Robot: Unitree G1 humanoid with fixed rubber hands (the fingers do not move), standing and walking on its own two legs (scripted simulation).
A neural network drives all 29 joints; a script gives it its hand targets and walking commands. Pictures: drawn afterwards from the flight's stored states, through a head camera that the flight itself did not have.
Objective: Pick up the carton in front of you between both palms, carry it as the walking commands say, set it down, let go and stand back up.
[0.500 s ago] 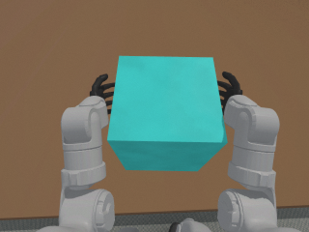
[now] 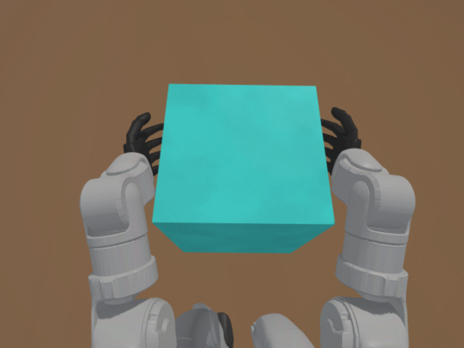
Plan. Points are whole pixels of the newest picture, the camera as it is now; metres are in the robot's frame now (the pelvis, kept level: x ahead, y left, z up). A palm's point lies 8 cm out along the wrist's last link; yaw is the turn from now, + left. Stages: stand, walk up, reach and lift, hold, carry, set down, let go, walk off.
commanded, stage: carry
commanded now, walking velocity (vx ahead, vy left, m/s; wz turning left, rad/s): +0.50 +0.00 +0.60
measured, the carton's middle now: (239, 182) +0.36 -0.04 +0.05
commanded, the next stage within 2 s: none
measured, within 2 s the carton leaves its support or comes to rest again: neither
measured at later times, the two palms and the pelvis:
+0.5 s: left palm (59, 42) +0.59 +0.23 +0.18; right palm out of the picture +0.70 -0.05 +0.19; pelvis +0.31 -0.03 +0.05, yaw +17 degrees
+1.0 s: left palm out of the picture +0.87 +0.22 +0.14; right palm out of the picture +0.88 -0.08 +0.15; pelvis +0.60 +0.06 +0.05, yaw +4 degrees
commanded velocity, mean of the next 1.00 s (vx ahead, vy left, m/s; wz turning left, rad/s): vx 0.50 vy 0.00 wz -0.12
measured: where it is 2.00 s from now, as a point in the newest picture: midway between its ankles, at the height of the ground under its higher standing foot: (210, 124)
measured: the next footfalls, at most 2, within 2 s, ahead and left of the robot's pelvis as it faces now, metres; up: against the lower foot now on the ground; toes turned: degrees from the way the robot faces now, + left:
right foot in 0.34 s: +0.38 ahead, -0.12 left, +0.00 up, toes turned +10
left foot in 0.68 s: +0.49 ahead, +0.15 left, +0.00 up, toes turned +21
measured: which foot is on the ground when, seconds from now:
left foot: down 0.00-0.36, up 0.38-0.66, down 0.68-1.00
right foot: up 0.00-0.32, down 0.34-0.68, up 0.70-1.00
